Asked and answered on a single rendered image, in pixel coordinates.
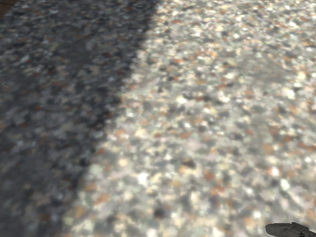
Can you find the robot right hand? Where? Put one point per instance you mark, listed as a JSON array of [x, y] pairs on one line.
[[292, 229]]

